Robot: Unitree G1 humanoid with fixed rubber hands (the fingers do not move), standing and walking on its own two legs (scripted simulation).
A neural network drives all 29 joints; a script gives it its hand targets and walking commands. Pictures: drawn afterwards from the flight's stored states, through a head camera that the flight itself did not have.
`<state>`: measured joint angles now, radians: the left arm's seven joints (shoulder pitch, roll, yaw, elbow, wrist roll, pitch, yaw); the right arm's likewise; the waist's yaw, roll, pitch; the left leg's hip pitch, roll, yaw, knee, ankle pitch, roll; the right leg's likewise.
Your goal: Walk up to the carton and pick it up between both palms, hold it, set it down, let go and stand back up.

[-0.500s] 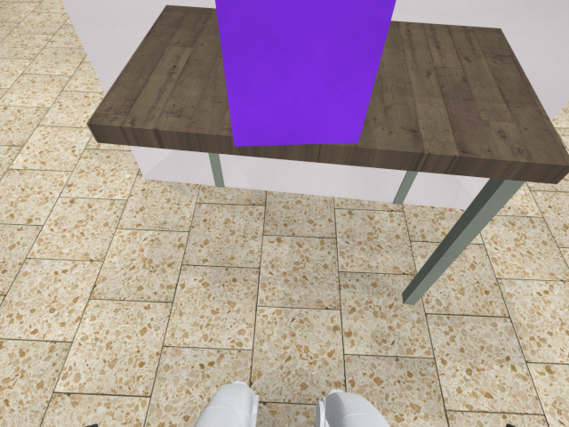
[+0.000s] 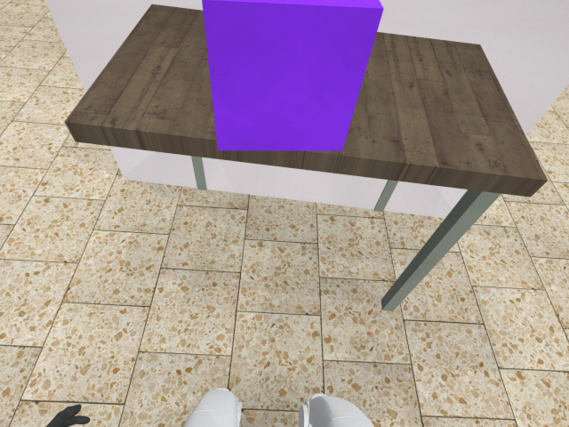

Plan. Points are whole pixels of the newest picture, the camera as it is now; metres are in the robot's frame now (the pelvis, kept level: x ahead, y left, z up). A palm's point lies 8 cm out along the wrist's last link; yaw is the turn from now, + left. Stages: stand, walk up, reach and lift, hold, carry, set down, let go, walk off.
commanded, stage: walk up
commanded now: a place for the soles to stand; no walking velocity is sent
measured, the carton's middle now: (280, 41) +0.70 +0.05 +0.16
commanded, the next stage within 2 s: none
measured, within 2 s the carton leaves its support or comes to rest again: neither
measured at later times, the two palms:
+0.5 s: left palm out of the picture +0.10 +0.35 -0.11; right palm out of the picture +0.07 -0.30 -0.06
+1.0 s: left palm out of the picture +0.03 +0.30 -0.10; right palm out of the picture +0.07 -0.33 -0.09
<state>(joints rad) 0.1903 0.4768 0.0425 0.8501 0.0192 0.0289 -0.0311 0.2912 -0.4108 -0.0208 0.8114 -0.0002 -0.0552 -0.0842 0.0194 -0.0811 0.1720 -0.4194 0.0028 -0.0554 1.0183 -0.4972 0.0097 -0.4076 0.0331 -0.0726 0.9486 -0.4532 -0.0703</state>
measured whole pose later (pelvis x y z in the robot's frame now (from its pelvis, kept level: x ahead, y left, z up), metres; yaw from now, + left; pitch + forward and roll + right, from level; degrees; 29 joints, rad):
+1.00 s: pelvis +0.00 -0.01 +0.00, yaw +0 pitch -4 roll +0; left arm 0.30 0.38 0.04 0.86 0.02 0.03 -0.02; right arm 0.29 -0.44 -0.02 0.81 0.00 -0.04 -0.08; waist 0.02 0.02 0.15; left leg -0.50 0.00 -0.06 1.05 -0.47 0.01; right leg -0.38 0.04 -0.09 0.93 -0.48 -0.08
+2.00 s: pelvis +0.00 -0.01 +0.00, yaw +0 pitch -5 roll +0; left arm 0.16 0.48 0.04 0.86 0.02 0.02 -0.03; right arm 0.31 -0.43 -0.02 0.81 0.00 -0.06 -0.08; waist 0.02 -0.06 0.13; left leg -0.45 0.00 -0.06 0.95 -0.42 0.01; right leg -0.41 0.03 -0.08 1.01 -0.56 -0.06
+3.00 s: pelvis +0.00 -0.03 +0.00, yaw +1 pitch -3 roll -1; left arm 0.27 0.38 0.04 0.88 0.02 0.02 -0.02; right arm 0.30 -0.44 -0.02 0.81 0.00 -0.04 -0.08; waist 0.02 0.01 0.14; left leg -0.50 0.00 -0.08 1.02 -0.48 0.01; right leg -0.40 0.04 -0.09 0.94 -0.49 -0.08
